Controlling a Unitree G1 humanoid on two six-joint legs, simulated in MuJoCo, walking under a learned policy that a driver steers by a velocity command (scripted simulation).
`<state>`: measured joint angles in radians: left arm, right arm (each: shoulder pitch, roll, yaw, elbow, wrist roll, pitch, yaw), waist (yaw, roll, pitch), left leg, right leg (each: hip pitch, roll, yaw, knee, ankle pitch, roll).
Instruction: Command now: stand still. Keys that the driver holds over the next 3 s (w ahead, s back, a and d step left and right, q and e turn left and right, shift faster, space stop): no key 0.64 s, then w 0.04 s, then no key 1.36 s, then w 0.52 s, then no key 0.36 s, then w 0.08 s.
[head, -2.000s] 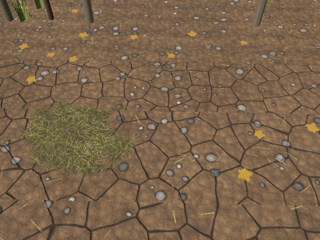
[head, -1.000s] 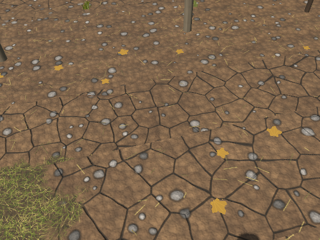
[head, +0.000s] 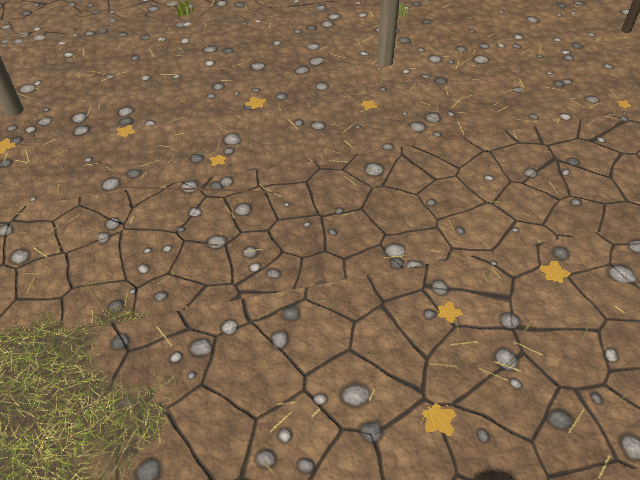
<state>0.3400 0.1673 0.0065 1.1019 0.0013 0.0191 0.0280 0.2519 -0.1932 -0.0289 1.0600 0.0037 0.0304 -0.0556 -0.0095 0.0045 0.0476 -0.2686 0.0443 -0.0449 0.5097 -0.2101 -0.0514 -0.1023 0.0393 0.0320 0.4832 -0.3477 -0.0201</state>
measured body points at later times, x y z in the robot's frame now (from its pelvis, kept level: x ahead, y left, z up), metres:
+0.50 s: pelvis +0.00 +0.00 +0.00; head +0.01 +0.01 +0.45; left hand -0.05 +0.22 -0.16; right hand +0.00 -0.24 -0.16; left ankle +0.04 +0.15 -0.73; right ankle -0.05 -0.11 -0.73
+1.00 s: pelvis +0.02 +0.01 +0.00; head +0.03 +0.01 +0.45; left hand -0.05 +0.22 -0.16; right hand +0.02 -0.22 -0.16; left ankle +0.04 +0.15 -0.73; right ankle -0.05 -0.11 -0.73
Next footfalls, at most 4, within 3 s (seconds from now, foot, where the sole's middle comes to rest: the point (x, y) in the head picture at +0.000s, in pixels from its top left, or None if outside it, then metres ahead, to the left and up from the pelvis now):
2.70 right None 0.32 -0.08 -0.77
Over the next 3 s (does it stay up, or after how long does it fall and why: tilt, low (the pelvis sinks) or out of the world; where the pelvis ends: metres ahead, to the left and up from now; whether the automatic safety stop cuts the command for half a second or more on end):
stays up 0.29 0.03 0.00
